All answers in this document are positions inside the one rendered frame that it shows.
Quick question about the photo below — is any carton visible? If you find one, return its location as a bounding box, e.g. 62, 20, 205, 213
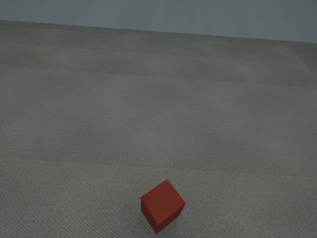
141, 179, 185, 234

